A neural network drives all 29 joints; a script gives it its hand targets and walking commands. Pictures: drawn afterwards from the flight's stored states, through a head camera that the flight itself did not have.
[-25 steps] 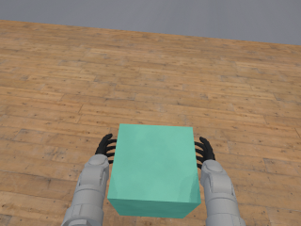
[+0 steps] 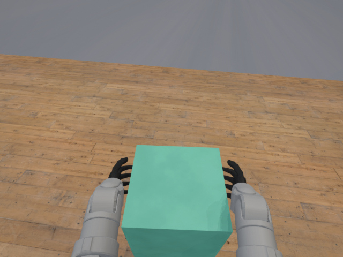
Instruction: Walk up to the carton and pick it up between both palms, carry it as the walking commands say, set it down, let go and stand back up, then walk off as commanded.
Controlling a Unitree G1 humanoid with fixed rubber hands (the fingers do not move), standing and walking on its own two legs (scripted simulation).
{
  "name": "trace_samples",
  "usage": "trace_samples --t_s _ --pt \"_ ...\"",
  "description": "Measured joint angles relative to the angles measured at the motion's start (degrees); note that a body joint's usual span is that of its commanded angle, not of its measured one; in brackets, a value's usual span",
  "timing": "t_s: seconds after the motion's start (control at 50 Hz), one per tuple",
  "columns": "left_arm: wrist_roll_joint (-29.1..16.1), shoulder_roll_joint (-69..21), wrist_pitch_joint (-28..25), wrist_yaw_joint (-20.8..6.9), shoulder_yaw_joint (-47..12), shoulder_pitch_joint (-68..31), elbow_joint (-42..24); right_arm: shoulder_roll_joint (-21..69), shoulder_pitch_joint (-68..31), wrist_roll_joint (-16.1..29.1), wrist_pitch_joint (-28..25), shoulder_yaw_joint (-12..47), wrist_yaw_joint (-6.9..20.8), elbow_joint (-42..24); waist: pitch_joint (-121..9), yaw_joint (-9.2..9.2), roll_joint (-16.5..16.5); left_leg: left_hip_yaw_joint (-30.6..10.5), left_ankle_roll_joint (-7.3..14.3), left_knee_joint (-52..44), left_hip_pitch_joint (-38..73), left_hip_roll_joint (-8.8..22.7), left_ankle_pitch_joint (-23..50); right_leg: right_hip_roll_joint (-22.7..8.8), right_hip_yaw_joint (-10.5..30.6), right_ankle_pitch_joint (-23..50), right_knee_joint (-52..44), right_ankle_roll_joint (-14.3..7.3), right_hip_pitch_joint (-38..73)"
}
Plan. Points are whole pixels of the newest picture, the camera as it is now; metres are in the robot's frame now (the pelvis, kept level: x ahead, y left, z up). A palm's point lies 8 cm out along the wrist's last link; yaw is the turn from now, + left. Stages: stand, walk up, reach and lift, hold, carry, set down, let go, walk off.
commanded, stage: reach and lift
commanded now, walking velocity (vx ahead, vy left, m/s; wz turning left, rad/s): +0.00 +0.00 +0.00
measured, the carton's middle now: (175, 205) +0.29 -0.01 -0.02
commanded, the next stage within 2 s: hold in 1.04 s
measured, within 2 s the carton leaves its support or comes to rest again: neither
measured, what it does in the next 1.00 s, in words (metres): stands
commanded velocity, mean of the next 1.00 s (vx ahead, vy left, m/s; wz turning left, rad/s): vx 0.00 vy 0.00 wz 0.00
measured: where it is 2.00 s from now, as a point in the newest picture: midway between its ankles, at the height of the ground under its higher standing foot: outside the picture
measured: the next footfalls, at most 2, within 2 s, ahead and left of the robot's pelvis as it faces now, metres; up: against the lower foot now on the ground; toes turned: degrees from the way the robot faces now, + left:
none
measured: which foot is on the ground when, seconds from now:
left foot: down 0.00-1.00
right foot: down 0.00-1.00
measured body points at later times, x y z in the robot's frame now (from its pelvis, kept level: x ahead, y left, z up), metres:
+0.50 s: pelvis +0.00 -0.01 +0.00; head -0.05 -0.01 +0.45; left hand +0.30 +0.15 +0.04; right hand +0.31 -0.16 +0.05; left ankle +0.02 +0.12 -0.74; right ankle +0.01 -0.13 -0.74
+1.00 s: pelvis +0.00 -0.01 +0.00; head -0.05 +0.00 +0.45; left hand +0.29 +0.15 +0.04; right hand +0.29 -0.16 +0.04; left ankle +0.02 +0.12 -0.74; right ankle +0.01 -0.13 -0.74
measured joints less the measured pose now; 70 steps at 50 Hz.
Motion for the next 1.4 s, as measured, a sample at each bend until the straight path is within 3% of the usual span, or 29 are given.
trace_samples --t_s 0.52,0.94,1.4 --pt "0.4 -0.4 0.8 -0.3 0.8 0.9 -3.2 0.2 -0.8 -1.1 0.0 0.8 0.8 -0.4 1.3 2.43 0.5 0.3 -0.8 -0.2 -0.1 0.8 0.1 0.5 -0.7 0.0 0.5 -0.7 -0.5" --pt "-0.3 -1.0 2.0 0.4 -1.7 5.2 -7.9 -0.8 3.1 0.2 0.8 3.9 1.1 -4.1 1.1 2.03 0.5 0.7 -0.6 -1.2 0.4 0.8 0.5 0.2 -0.8 0.4 -0.5 -0.6 0.0" --pt "0.1 -1.2 2.3 0.5 -1.1 3.9 -6.4 -0.5 2.1 -0.6 1.2 2.4 1.7 -3.0 1.7 1.81 0.5 1.2 -0.3 0.3 0.3 0.4 0.5 -0.1 -0.9 0.2 1.1 -0.3 -0.1"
